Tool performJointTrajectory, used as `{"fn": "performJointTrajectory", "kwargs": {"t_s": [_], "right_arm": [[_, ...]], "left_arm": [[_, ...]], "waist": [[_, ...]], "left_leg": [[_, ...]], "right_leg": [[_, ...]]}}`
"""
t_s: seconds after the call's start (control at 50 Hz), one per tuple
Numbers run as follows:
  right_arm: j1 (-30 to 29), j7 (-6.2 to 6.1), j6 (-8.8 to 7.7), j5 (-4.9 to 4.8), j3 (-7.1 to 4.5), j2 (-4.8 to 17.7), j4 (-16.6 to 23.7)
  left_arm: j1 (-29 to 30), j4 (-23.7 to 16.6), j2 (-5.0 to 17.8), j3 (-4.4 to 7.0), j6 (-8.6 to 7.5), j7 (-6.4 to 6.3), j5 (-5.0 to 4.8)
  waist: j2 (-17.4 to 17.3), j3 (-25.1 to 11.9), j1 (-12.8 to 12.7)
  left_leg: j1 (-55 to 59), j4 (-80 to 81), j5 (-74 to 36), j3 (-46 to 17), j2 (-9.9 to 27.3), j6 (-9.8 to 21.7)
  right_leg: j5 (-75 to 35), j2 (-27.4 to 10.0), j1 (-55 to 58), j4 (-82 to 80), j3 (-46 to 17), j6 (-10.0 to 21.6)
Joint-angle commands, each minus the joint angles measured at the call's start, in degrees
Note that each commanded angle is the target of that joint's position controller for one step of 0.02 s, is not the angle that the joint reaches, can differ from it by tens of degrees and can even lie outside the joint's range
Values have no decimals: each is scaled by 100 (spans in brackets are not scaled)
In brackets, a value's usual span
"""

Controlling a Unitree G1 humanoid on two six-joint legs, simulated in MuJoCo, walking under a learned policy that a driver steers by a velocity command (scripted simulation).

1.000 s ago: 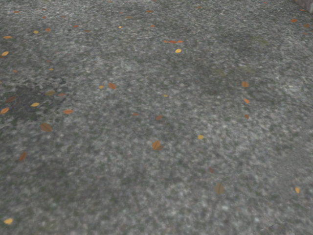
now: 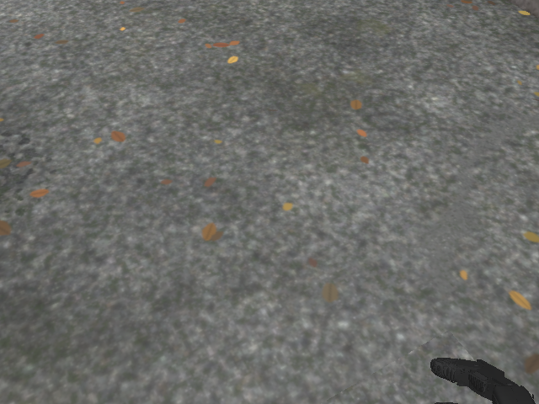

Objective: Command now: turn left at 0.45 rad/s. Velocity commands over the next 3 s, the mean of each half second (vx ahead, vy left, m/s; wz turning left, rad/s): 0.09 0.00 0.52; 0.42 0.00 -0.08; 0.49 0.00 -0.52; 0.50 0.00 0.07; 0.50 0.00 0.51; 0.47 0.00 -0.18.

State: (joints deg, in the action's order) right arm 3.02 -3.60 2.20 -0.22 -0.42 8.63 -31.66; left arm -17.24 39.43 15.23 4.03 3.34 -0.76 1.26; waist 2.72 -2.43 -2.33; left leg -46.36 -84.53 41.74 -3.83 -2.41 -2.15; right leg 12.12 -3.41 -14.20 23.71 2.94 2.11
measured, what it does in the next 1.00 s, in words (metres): climbs: right foot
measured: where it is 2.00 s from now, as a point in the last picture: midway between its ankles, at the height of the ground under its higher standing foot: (273, 276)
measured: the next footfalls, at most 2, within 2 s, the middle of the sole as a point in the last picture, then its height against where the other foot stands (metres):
right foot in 0.92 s outside the picture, level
left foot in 1.48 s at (220, 297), level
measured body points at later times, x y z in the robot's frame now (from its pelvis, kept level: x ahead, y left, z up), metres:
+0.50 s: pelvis +0.01 +0.07 +0.00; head +0.01 +0.11 +0.45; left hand +0.02 +0.33 -0.15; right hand +0.24 -0.10 -0.06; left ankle +0.02 +0.15 -0.58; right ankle -0.05 -0.09 -0.69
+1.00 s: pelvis +0.24 +0.03 +0.14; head +0.24 +0.01 +0.59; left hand +0.39 +0.29 +0.08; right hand +0.36 -0.22 +0.01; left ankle +0.08 +0.14 -0.49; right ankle +0.33 -0.04 -0.59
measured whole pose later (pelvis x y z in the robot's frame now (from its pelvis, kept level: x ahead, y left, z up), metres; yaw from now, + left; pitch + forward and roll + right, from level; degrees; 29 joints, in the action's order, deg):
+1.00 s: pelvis +0.24 +0.03 +0.14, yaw +10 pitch +1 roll +0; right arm 19.1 1.5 -6.9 -0.4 -0.8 15.9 -44.5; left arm -9.2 35.6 13.0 1.9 -4.0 1.6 -0.6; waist -3.1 -2.2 2.3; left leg -18.2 -67.3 21.0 -6.4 -2.2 2.6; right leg 10.9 2.0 -23.8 33.1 3.9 4.5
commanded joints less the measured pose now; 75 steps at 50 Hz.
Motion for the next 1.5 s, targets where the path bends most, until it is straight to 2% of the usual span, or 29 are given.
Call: {"fn": "performJointTrajectory", "kwargs": {"t_s": [0.02,0.26,0.34,0.38,0.42,0.44,0.46,0.48,0.5,0.54,0.6,0.68,0.74,0.78,0.82,0.9,0.92,0.94,0.96,0.98,1.02,1.04,1.1,1.16,1.3,1.4,1.44,1.48,1.5], "right_arm": [[-382,45,-38,34,32,64,672],[-422,84,-36,64,-12,114,899],[-363,75,-16,-23,20,-20,860],[-124,76,-13,-62,-8,13,811],[234,16,-12,-35,-150,321,624],[502,-2,-28,12,-294,690,506],[830,34,-104,39,-417,1088,527],[1529,53,-248,-90,-442,1289,287],[1848,39,-418,-122,-368,1228,-13],[1733,99,-580,-44,-285,934,-348],[2200,128,-596,-14,-116,181,-936],[2343,249,-779,-108,-110,233,-1144],[1837,153,-698,-252,-94,331,-1038],[1765,148,-869,-175,-184,762,-1050],[1647,241,-1027,-225,-329,1393,-1045],[2257,484,-853,-26,-219,1384,-1201],[2008,502,-834,152,-168,1261,-1080],[1822,473,-894,306,36,545,-781],[1985,522,-1053,30,36,672,-622],[1544,571,-1161,-131,-34,1013,-585],[864,551,-1213,43,-3,1002,-439],[923,537,-1175,130,-17,1000,-409],[917,490,-975,138,-52,956,-392],[85,374,-966,225,-61,949,-183],[-1486,453,-1036,-7,-163,888,53],[-1748,576,-1150,-55,-238,961,142],[-1179,520,-1166,-69,-372,1212,7],[548,386,-1166,18,-560,1652,-316],[1587,317,-1082,46,-603,2061,-459]], "left_arm": [[-465,-115,125,42,31,30,51],[-456,54,487,184,-51,-131,-51],[-616,204,440,157,-192,-198,-40],[-200,116,586,157,-205,-326,-146],[409,-140,575,95,-123,-359,-135],[556,-306,363,3,-105,-320,-124],[414,-477,141,-81,-130,-231,-123],[754,-562,339,2,-258,-94,-126],[986,-623,287,-16,-430,93,-167],[1217,-694,17,-185,-761,233,-176],[1242,-818,-327,-324,-953,276,-42],[1289,-1110,-571,-547,-1076,385,-129],[1795,-1474,-517,-626,-876,232,-148],[2044,-1499,-536,-584,-821,179,-301],[1749,-1323,-4,-363,-788,146,-417],[737,-726,351,-23,-761,229,-408],[-444,-460,527,76,-738,240,-440],[-981,-379,978,102,-715,270,-287],[-937,-367,788,79,-726,264,-150],[-613,-443,419,27,-777,207,-64],[-152,-534,208,-89,-816,221,-29],[19,-506,210,-106,-859,226,-20],[20,-290,137,-158,-933,247,-101],[-318,-107,546,-49,-952,173,-45],[-1431,315,339,-95,-837,71,-195],[-1510,379,424,-24,-558,-22,-225],[-1276,280,570,70,-482,-66,-218],[-822,-31,554,72,-485,-10,-113],[-919,-224,61,-71,-586,-16,55]], "waist": [[-555,-479,-51],[-515,-55,-28],[-133,153,-67],[42,183,250],[-426,158,529],[-1215,190,650],[-2262,26,755],[-2620,-20,1099],[-2322,152,1008],[-1502,660,781],[-1129,427,549],[-147,276,337],[-283,324,301],[-840,178,493],[-936,264,452],[-579,-283,161],[-430,-864,-395],[1023,-1028,-254],[1765,-1256,-107],[1064,-518,-113],[-136,-1,138],[-255,110,338],[-134,368,564],[-156,481,291],[273,521,-410],[573,707,-400],[826,477,-85],[654,-859,774],[-639,-1924,920]], "left_leg": [[-110,1391,-1385,-1401,252,1048],[-1114,1162,-457,-1259,-200,1086],[-1865,876,1793,-715,-439,1198],[-1305,656,1594,-116,-396,1167],[-53,1596,1551,-157,-486,1352],[737,2896,2175,-911,-493,1679],[1456,4705,3304,-3230,-16,2247],[2317,6396,3771,-5640,407,2710],[2542,6929,3243,-6638,651,2745],[2303,6148,1001,-6087,682,2512],[2333,5321,-266,-4474,208,2169],[3670,5605,-1299,-3323,350,1822],[2830,6518,-2106,-2358,446,1555],[2034,7289,-2731,-1878,671,1531],[2443,7411,-3118,-1717,963,1563],[3505,5290,-6446,-597,685,1215],[2481,3840,-5959,-347,516,997],[922,1782,-2552,57,-85,605],[-232,576,-1868,-331,-289,421],[-686,-65,-2196,-416,104,446],[-530,1,-3026,-278,523,521],[-340,195,-3278,-327,672,525],[-282,691,-3631,-164,763,410],[-474,2002,-4479,-14,731,210],[142,4777,-5247,18,333,152],[824,5817,-4716,0,135,180],[1846,6025,-4221,75,8,288],[4485,5673,-4310,-156,578,781],[6397,5188,-5246,-1267,1634,973]], "right_leg": [[-830,-330,502,93,-135,323],[121,-755,979,-115,-89,469],[1834,-1247,1388,-559,-440,716],[2354,-1550,1062,-1013,-455,687],[2101,-1085,264,-819,158,443],[1466,-398,-373,-4,696,278],[1021,417,-1054,1752,739,85],[1982,722,-2278,4083,-464,36],[1357,820,-3113,5752,-1061,20],[927,784,-3877,7372,-1189,15],[724,791,-3919,8057,-1063,114],[584,476,-5021,7457,-951,210],[81,17,-3291,3811,-494,-119],[-524,-78,-1352,2539,-21,-183],[-785,-39,-701,1678,49,-90],[-501,671,937,556,660,398],[-376,150,2506,715,-90,673],[401,-1200,3318,189,-2413,1198],[2030,-1745,3485,-1192,-4899,1823],[2348,-1797,2737,-1386,-4838,1798],[1458,-1334,1380,-1373,-3509,1501],[1137,-1065,785,-1425,-3097,1392],[787,-591,-123,-1488,-2446,1269],[217,-508,-222,-1644,-2272,1276],[-145,-513,964,-1467,-2249,908],[-862,-575,1605,-859,-2547,770],[-2219,-533,1539,-355,-2544,650],[-3073,-120,702,1588,-2246,368],[-534,454,-560,3322,-1768,177]]}}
